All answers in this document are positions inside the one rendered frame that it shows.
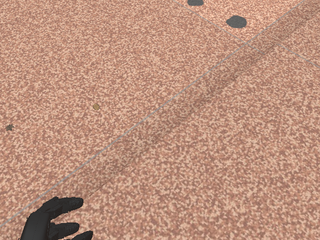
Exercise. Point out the robot left hand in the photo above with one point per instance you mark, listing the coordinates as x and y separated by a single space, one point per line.
38 225

